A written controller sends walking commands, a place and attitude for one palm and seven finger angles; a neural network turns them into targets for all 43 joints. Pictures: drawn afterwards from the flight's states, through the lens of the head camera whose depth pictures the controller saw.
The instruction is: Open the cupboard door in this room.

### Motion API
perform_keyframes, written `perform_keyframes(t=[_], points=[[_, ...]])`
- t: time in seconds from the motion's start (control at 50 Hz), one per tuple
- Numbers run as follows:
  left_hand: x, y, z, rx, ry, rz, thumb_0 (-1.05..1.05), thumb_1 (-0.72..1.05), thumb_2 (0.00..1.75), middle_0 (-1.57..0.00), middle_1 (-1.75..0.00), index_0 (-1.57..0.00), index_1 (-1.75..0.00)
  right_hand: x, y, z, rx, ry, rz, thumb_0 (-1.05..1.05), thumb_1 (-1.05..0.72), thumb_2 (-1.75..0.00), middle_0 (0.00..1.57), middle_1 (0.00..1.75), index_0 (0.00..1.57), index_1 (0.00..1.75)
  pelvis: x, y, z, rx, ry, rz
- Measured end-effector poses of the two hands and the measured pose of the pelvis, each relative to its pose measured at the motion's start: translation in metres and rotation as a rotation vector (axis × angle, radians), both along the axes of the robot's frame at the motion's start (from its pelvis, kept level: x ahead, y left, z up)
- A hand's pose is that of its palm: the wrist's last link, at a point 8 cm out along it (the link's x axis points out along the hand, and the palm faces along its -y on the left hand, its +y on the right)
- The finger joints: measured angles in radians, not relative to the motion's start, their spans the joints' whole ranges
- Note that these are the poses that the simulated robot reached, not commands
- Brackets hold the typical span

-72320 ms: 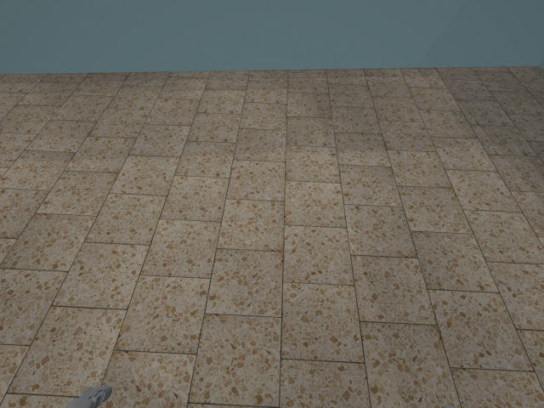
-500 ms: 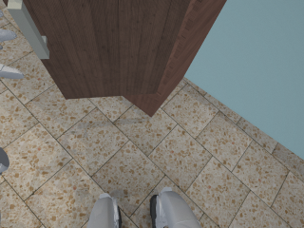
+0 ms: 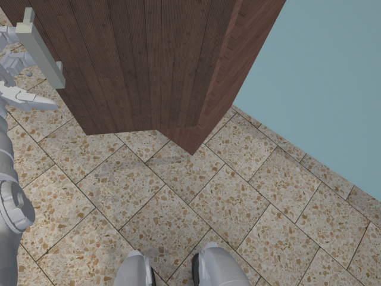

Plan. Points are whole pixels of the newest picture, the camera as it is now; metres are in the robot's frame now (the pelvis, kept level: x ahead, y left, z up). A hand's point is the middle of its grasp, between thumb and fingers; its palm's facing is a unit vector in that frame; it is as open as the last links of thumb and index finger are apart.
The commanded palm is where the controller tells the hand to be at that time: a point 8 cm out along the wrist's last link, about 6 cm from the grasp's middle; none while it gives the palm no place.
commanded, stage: slide the fingers in behind the handle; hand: left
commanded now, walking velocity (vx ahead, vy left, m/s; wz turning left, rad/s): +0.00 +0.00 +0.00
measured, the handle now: (45, 51) +0.57 +0.24 +0.07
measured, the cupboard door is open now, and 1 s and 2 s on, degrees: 45 45 46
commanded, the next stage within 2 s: close the thumb around the handle in 0.92 s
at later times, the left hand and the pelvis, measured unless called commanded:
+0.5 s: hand (50, 74) +0.51 +0.23 +0.07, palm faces +0.06 -1.00 -0.01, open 14.0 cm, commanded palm +0.49 +0.27 +0.07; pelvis +0.00 -0.01 +0.00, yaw +0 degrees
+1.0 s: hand (46, 75) +0.51 +0.23 +0.07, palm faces +0.05 -1.00 +0.00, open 14.0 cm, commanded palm +0.49 +0.27 +0.07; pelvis +0.00 +0.00 +0.00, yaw +0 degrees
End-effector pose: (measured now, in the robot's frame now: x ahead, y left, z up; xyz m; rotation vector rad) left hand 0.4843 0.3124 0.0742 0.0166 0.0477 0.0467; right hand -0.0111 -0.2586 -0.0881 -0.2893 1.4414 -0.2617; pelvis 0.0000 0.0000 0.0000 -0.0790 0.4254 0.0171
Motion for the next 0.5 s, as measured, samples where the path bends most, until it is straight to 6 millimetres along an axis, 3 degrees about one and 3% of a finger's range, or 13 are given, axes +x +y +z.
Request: perform_keyframes(t=[0.24,0.5], points=[[-0.004,-0.020,-0.005,0.002,-0.009,0.004,-0.01,-0.50,0.30,-0.30,-1.20,-0.30,-1.20,0.014,-0.009,-0.002,-0.008,-0.042,0.024,0.00,-0.90,-0.90,0.20,0.30,0.20,0.30,-0.002,-0.005,-0.001,0.006,-0.013,0.009],[0.002,-0.033,-0.006,-0.004,0.004,0.014,-0.01,-0.50,0.30,-0.30,-1.20,-0.30,-1.20,0.004,-0.009,-0.006,0.006,-0.036,0.006,0.00,-0.90,-0.90,0.20,0.30,0.20,0.30,-0.005,-0.008,-0.002,0.012,-0.010,0.003]])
